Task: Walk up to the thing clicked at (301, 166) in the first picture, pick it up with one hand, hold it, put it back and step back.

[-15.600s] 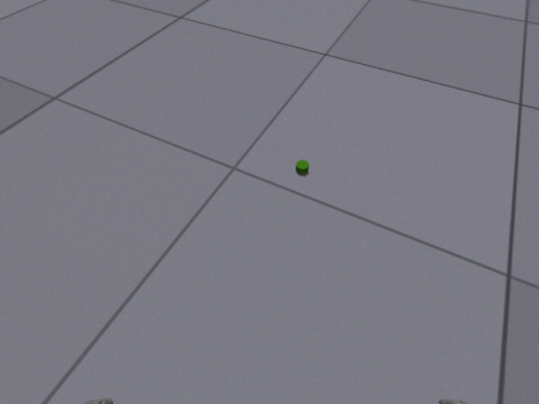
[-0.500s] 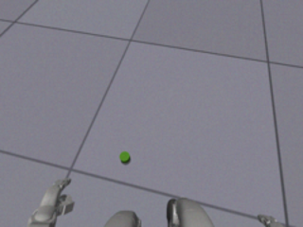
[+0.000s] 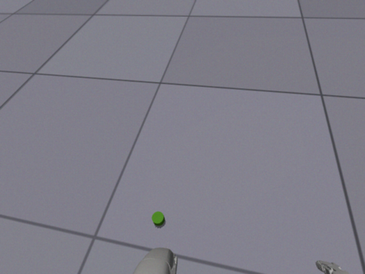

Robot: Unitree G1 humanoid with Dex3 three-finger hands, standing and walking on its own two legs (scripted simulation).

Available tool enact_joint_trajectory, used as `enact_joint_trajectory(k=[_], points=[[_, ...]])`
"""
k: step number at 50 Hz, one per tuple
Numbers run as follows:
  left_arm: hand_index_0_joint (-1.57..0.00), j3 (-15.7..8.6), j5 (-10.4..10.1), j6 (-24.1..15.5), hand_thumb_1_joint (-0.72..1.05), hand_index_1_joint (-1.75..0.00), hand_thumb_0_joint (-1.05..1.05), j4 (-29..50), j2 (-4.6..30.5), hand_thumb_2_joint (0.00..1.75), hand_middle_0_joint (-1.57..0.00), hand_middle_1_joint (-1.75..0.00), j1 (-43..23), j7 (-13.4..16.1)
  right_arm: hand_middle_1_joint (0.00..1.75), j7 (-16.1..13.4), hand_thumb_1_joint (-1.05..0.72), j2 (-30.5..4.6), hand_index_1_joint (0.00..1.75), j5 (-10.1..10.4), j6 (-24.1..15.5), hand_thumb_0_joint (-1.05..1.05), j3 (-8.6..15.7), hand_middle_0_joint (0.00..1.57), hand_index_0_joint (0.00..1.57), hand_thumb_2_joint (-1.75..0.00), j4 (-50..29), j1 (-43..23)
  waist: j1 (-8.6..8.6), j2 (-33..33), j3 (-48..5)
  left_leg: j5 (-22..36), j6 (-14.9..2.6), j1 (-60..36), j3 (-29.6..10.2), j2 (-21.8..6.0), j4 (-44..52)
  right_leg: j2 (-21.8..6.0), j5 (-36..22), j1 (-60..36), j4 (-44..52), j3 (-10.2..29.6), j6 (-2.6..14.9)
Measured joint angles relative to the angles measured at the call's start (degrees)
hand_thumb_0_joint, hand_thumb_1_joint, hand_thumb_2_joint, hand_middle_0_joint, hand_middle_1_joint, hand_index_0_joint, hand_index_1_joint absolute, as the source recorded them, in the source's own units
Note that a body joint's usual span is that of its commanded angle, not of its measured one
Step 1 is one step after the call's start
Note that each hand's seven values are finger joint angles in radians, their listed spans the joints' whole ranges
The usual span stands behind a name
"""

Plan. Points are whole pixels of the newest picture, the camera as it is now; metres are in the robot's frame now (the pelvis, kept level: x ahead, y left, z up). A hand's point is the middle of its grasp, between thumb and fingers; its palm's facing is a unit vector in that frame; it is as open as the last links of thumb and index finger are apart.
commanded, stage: walk up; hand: left
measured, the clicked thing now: (158, 218) +0.45 +0.23 -0.75
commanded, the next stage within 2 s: none
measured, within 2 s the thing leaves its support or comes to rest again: neither
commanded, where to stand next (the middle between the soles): +0.06 +0.01 m, yaw -2 degrees
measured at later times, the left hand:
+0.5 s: hand out of the picture +0.07 +0.27 -0.19, palm faces -0.15 -0.94 -0.31, open 7.4 cm
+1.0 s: hand out of the picture +0.03 +0.34 -0.15, palm faces -0.04 -0.88 -0.48, open 7.4 cm
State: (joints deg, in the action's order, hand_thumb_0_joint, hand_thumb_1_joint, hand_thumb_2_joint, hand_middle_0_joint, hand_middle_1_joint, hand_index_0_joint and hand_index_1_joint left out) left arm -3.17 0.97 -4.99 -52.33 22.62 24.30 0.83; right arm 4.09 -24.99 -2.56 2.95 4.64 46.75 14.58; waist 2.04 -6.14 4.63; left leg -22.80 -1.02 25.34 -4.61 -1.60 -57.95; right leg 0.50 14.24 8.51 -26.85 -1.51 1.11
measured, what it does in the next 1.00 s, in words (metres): steps on the spot: left foot, then right foot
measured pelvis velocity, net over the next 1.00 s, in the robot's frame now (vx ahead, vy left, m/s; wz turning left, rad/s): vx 0.01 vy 0.03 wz -0.04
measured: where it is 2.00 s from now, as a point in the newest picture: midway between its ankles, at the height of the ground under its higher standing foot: outside the picture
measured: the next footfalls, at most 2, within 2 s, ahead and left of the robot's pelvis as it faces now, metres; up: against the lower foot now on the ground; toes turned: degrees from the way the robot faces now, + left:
left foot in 0.18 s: +0.13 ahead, +0.18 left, +0.00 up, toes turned +0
right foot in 0.52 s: -0.06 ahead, -0.15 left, +0.00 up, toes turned -4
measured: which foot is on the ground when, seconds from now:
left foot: up 0.00-0.16, down 0.18-0.54, up 0.56-0.92, down 0.94-1.00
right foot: down 0.00-0.20, up 0.22-0.50, down 0.52-0.98, up 1.00-1.00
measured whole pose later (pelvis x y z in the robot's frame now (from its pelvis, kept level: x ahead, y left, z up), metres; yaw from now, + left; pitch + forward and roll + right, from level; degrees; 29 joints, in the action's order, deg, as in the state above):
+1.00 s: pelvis +0.01 +0.03 -0.02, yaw -3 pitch -3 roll +1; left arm -5.3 -0.1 -2.7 -49.5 26.8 22.9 -0.3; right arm 4.2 -23.0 -1.9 -0.1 4.4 50.0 16.5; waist 1.0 0.3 7.4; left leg -13.9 -0.7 20.5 2.7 -0.1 -37.8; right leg -7.2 27.1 6.8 -43.5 1.9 -0.6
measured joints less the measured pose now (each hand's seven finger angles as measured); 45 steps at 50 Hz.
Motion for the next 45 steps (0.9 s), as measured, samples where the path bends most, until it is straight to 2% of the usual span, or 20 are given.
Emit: enact_joint_trajectory(k=[4, 6, 8, 10, 11, 12, 14, 15, 17, 19, 22, 26, 27, 28, 29, 31, 33, 36, 41, 45], points=[[-0.21, 0.3, 0.4, 1.7, 0.90, -0.30, 0.01, 1.3, 0.4, 0.90, -0.21, -0.30, -1.3, 0.1, 0.30, -1.7, -0.90, 0.2, 0.30, 2.0, -0.5, 0.01, -0.1, 0.20, 0.20, -0.90, 0.8, -2.2, 0.07, 0.4, 1.7, 3.5, 1.15, 0.9, -1.5, -1.5, 8.7, -1.7, 1.6, 0.8, -2.8, 1.1, -1.51], [-0.21, 0.1, 0.6, 4.1, 0.90, -0.30, 0.01, 3.4, 1.0, 0.90, -0.21, -0.30, -3.2, -0.3, 0.30, -3.1, -0.90, 1.0, 0.30, 2.7, -0.9, 0.01, -0.7, 0.20, 0.20, -0.90, 0.9, -2.9, 0.18, 2.3, 3.1, 6.0, 1.28, 0.3, 0.1, -1.2, 12.3, -3.1, 3.9, 3.2, -7.3, 1.7, -1.95], [-0.21, -0.1, 0.4, 6.2, 0.90, -0.30, 0.01, 5.7, 1.8, 0.90, -0.21, -0.30, -5.4, -0.6, 0.30, -4.2, -0.90, 1.6, 0.30, 2.8, -1.5, 0.01, -1.0, 0.20, 0.20, -0.90, 0.7, -2.9, -0.01, 4.1, 4.2, 12.8, 1.15, -1.9, 2.4, -0.5, 17.6, -4.1, 7.2, 6.4, -13.6, 2.1, -2.29], [-0.21, -0.5, 0.1, 7.9, 0.90, -0.30, 0.01, 7.1, 2.8, 0.90, -0.21, -0.30, -8.4, -0.6, 0.30, -5.3, -0.90, 2.9, 0.30, 2.4, -2.3, 0.01, -1.0, 0.20, 0.20, -0.90, 1.2, -3.1, -0.58, 7.4, 5.9, 9.8, 2.64, -3.0, 4.1, 1.2, 18.8, -5.6, 10.7, 9.8, -20.9, 3.7, -2.23], [-0.21, -0.8, -0.2, 8.7, 0.90, -0.30, 0.01, 7.5, 3.1, 0.90, -0.21, -0.30, -10.4, -0.4, 0.30, -5.6, -0.90, 3.7, 0.30, 2.0, -2.4, 0.01, -1.4, 0.20, 0.20, -0.90, 1.4, -3.3, -0.57, 9.3, 7.1, 9.2, 2.73, -2.2, 4.7, 1.9, 17.3, -4.9, 13.5, 11.7, -24.9, 6.4, -1.52], [-0.21, -1.0, -0.5, 9.3, 0.90, -0.30, 0.01, 8.0, 3.2, 0.90, -0.21, -0.30, -11.9, -0.2, 0.30, -5.6, -0.90, 4.4, 0.30, 2.0, -2.5, 0.01, -1.9, 0.20, 0.20, -0.90, 1.4, -3.5, -0.65, 10.3, 7.8, 9.1, 2.67, -1.2, 4.9, 1.7, 16.1, -2.6, 16.4, 13.8, -30.1, 8.6, -0.95], [-0.20, -0.8, -0.6, 10.1, 0.90, -0.30, 0.01, 8.6, 3.2, 0.90, -0.20, -0.30, -14.2, 0.2, 0.30, -5.7, -0.90, 5.2, 0.30, 2.1, -2.6, 0.01, -2.7, 0.20, 0.20, -0.90, 1.0, -3.8, -1.50, 10.9, 8.7, 9.5, 2.42, 0.2, 4.2, 0.2, 15.2, 1.9, 19.0, 17.5, -40.9, 9.8, -0.44], [-0.20, -0.8, -0.6, 10.3, 0.90, -0.30, 0.00, 8.8, 3.2, 0.90, -0.20, -0.30, -14.9, 0.0, 0.30, -6.0, -0.90, 5.5, 0.30, 2.1, -2.6, 0.01, -2.9, 0.20, 0.20, -0.90, 0.8, -3.9, -1.86, 11.3, 8.8, 10.1, 2.35, 0.6, 4.1, -0.5, 15.5, 3.3, 18.7, 19.0, -45.2, 9.8, -0.40], [-0.20, -1.1, -0.4, 10.7, 0.90, -0.30, 0.00, 9.3, 3.3, 0.90, -0.20, -0.30, -15.6, -0.9, 0.30, -6.8, -0.90, 5.6, 0.30, 1.8, -3.0, 0.01, -2.9, 0.21, 0.20, -0.90, 0.0, -3.9, -2.22, 12.2, 8.5, 11.3, 2.37, 1.6, 4.5, -1.7, 16.4, 4.4, 16.5, 21.1, -51.2, 10.4, -0.50], [-0.20, -1.6, 0.3, 11.1, 0.90, -0.30, 0.00, 10.2, 3.3, 0.90, -0.21, -0.30, -15.6, -2.0, 0.30, -7.6, -0.90, 5.0, 0.30, 1.6, -3.7, 0.01, -2.5, 0.21, 0.21, -0.90, -0.7, -3.5, -2.40, 12.8, 7.9, 12.1, 2.54, 2.7, 5.0, -2.8, 16.7, 4.4, 14.2, 21.6, -53.7, 11.4, -0.80], [-0.20, -2.1, 0.9, 11.0, 0.90, -0.30, 0.00, 10.4, 3.5, 0.90, -0.21, -0.30, -14.7, -3.6, 0.30, -8.2, -0.90, 3.3, 0.30, 1.1, -4.8, 0.01, -1.7, 0.21, 0.21, -0.90, -0.9, -2.0, -2.27, 13.4, 6.4, 12.6, 2.61, 3.6, 5.7, -4.3, 16.6, 2.3, 12.8, 19.1, -48.6, 12.0, -1.13], [-0.21, -2.3, 0.0, 8.7, 0.90, -0.30, 0.00, 7.5, 3.1, 0.90, -0.21, -0.30, -10.1, -4.9, 0.30, -6.2, -0.89, -0.2, 0.30, -0.9, -3.5, 0.01, -0.4, 0.21, 0.21, -0.90, -1.1, -0.1, -2.74, 11.4, 1.9, 10.4, 1.41, 4.7, 5.5, -6.9, 14.3, -1.3, 21.9, 9.1, -25.1, 6.6, -0.35], [-0.21, -2.5, 0.0, 7.8, 0.90, -0.30, 0.00, 6.5, 2.5, 0.90, -0.21, -0.30, -8.9, -4.8, 0.30, -5.8, -0.89, -1.4, 0.30, -1.5, -2.7, 0.01, 0.1, 0.21, 0.20, -0.90, -1.1, 0.2, -3.03, 9.6, 1.4, 6.2, 0.59, 5.4, 3.9, -7.5, 11.7, -0.5, 18.9, 7.3, -22.0, 5.3, -0.88], [-0.21, -2.5, 0.3, 7.2, 0.90, -0.30, 0.00, 5.6, 1.7, 0.90, -0.21, -0.30, -7.7, -4.5, 0.30, -5.9, -0.90, -2.2, 0.30, -1.7, -2.0, 0.01, 0.7, 0.21, 0.20, -0.90, -0.7, 0.8, -3.61, 7.5, 1.0, -0.5, -0.61, 6.3, 1.5, -7.2, 8.1, 0.5, 17.1, 6.2, -21.7, 3.8, -1.34], [-0.21, -2.4, 0.6, 6.8, 0.90, -0.30, 0.00, 5.1, 1.3, 0.90, -0.21, -0.30, -6.1, -4.2, 0.30, -5.9, -0.90, -2.6, 0.30, -1.5, -1.2, 0.01, 1.2, 0.21, 0.20, -0.90, -0.3, 2.1, -3.92, 6.5, -0.2, -3.9, -0.60, 8.1, -0.1, -5.4, 2.9, 0.5, 16.7, 5.7, -21.8, 2.6, -1.52], [-0.21, -2.0, 1.2, 6.1, 0.90, -0.30, 0.00, 3.4, 0.4, 0.90, -0.21, -0.30, -2.8, -3.4, 0.30, -5.4, -0.90, -2.7, 0.30, -0.6, -0.2, 0.01, 1.7, 0.20, 0.20, -0.90, 2.0, 3.9, -2.15, 6.0, -3.0, -2.4, 0.04, 10.0, -1.4, -0.9, -4.9, -0.4, 17.6, 4.2, -20.2, 3.0, -1.18], [-0.21, -1.8, 1.3, 4.8, 0.90, -0.30, 0.00, 1.2, -0.8, 0.90, -0.21, -0.30, 0.3, -2.8, 0.30, -4.1, -0.90, -3.4, 0.30, 0.7, -0.5, 0.01, 1.7, 0.20, 0.20, -0.90, 3.6, 4.0, -0.64, 4.2, -4.1, 2.9, 0.34, 10.9, -1.8, 1.2, -7.6, -0.6, 14.9, 1.3, -14.5, 4.1, -1.26], [-0.21, -2.0, 1.0, 3.4, 0.90, -0.30, 0.00, -1.2, -0.8, 0.90, -0.21, -0.31, 3.2, -2.8, 0.30, -2.5, -0.90, -3.5, 0.30, 1.6, -2.2, 0.01, 1.5, 0.20, 0.20, -0.90, 2.7, 4.0, -0.80, 2.2, -3.0, 9.6, 1.14, 11.8, -1.4, 2.8, -6.9, -1.5, 8.0, -2.8, -6.2, 4.4, -1.58], [-0.21, -3.4, 0.9, 2.4, 0.90, -0.30, 0.01, -1.9, 1.8, 0.90, -0.21, -0.31, 3.4, -1.7, 0.30, 0.1, -0.90, -1.7, 0.30, 1.5, -1.8, 0.01, 1.0, 0.20, 0.20, -0.90, 2.2, 5.0, -1.79, 0.8, -1.2, 12.0, 2.07, 9.5, 0.7, 1.1, -0.2, -2.0, 7.0, -5.5, -1.0, 2.6, -1.72], [-0.21, -3.7, 0.2, 1.6, 0.90, -0.30, 0.01, 0.5, 3.7, 0.90, -0.21, -0.31, 1.9, -1.3, 0.30, 1.0, -0.90, -0.4, 0.30, 0.8, -0.8, 0.01, 0.2, 0.20, 0.20, -0.90, 3.4, 5.1, -1.66, 0.6, -0.4, 8.7, 0.95, 2.8, 2.4, -1.8, 12.4, -2.2, 8.9, -5.9, -1.6, 0.9, -3.00]])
